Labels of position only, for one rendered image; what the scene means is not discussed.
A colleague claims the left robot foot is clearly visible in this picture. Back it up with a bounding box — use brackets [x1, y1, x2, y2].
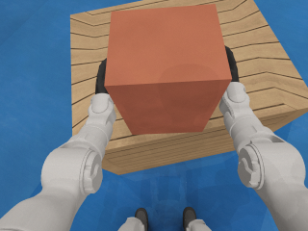
[135, 208, 149, 231]

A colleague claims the robot right hand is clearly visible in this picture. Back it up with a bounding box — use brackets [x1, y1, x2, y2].
[224, 45, 240, 83]

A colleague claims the carton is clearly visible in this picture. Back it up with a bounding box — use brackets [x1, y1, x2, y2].
[104, 4, 232, 135]

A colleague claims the robot right forearm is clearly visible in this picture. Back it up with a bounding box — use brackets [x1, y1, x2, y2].
[218, 82, 306, 180]

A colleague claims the robot right upper arm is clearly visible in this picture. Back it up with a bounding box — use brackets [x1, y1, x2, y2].
[237, 142, 308, 231]

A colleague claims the robot left hand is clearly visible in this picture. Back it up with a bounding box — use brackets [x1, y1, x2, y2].
[95, 58, 108, 94]

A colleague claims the pedestal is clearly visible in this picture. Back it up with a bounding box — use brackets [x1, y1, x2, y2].
[70, 0, 308, 175]

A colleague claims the robot left upper arm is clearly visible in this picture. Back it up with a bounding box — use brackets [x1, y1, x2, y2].
[0, 148, 103, 231]

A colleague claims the robot left forearm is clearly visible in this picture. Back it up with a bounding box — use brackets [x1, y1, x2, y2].
[40, 93, 116, 185]

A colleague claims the right robot shin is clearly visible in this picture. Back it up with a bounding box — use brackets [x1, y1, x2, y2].
[187, 219, 206, 227]

